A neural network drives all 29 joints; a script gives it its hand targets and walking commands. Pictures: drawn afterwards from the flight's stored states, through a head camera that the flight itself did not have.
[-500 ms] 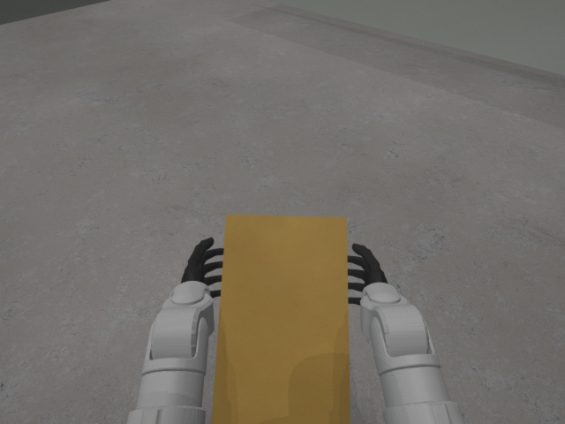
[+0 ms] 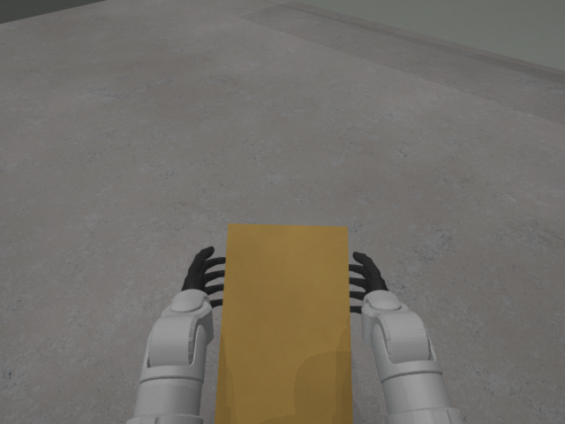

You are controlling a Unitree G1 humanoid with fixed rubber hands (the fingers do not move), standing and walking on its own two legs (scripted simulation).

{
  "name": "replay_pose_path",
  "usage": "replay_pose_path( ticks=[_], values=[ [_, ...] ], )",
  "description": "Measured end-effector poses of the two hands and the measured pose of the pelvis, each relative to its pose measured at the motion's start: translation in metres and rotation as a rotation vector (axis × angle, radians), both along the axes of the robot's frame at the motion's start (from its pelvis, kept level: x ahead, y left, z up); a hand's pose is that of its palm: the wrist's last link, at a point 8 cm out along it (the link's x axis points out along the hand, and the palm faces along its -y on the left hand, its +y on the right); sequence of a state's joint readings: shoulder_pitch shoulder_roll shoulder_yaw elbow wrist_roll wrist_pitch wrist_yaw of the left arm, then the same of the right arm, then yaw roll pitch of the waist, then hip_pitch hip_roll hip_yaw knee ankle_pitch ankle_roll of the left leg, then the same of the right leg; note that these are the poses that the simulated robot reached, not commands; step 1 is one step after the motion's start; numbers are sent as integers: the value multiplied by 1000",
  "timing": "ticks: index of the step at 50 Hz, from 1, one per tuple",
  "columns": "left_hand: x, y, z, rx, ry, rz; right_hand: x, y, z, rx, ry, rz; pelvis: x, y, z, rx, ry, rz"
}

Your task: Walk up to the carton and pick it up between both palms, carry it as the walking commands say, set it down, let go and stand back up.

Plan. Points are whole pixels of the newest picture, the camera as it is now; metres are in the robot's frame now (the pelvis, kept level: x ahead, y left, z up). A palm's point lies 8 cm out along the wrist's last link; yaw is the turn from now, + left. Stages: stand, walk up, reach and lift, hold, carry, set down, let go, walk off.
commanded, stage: carry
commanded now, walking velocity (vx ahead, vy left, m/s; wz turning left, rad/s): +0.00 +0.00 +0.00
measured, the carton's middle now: (284, 317) +0.32 +0.01 -0.06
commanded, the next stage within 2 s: none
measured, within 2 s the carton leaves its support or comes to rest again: neither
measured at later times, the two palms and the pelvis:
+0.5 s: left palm (188, 280) +0.32 +0.15 +0.06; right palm (366, 285) +0.32 -0.11 +0.04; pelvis +0.03 +0.01 +0.00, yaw +0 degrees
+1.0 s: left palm (192, 273) +0.34 +0.15 +0.05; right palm (363, 278) +0.33 -0.11 +0.04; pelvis +0.04 +0.02 +0.00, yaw -1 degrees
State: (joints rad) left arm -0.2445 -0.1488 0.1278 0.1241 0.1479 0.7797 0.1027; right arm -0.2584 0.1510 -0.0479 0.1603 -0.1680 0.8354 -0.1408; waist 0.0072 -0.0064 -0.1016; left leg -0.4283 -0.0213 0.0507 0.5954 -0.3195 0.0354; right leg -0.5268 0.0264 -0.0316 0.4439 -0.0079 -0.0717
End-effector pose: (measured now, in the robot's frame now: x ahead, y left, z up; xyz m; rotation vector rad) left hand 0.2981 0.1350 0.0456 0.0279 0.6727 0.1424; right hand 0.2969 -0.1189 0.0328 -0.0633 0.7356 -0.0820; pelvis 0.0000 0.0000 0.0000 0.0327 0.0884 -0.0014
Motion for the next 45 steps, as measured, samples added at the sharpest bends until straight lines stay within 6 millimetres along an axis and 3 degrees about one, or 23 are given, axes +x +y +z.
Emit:
replay_pose_path(
  ticks=[10, 20, 29, 45],
  values=[
    [14, -5, 2, -5, -20, -31, 9, -4, 8, -11, -18, -46, 3, 4, 3, -16, 10, -5],
    [20, 7, 16, -12, -58, -22, 16, 6, 16, 9, -54, -24, 18, 12, 3, -17, -1, -11],
    [24, 15, 14, 2, -33, -1, 23, 15, 11, 3, -22, 4, 28, 13, 3, -20, -15, -7],
    [35, 13, 6, -29, -19, -24, 33, 12, 11, -18, -6, -28, 35, 19, 4, -23, 12, -9]
  ],
)
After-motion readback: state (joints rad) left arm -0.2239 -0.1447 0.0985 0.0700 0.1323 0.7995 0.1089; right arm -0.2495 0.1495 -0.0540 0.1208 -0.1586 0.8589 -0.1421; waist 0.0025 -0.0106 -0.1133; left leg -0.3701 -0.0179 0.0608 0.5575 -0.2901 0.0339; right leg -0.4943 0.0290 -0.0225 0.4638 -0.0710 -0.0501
